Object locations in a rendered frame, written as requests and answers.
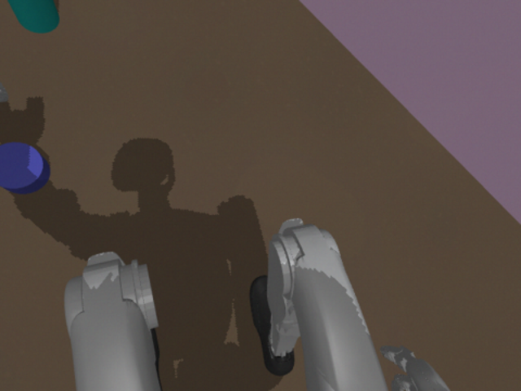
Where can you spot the right robot hand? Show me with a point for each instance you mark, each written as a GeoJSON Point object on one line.
{"type": "Point", "coordinates": [420, 374]}

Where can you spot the right robot foot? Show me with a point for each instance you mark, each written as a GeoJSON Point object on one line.
{"type": "Point", "coordinates": [261, 315]}

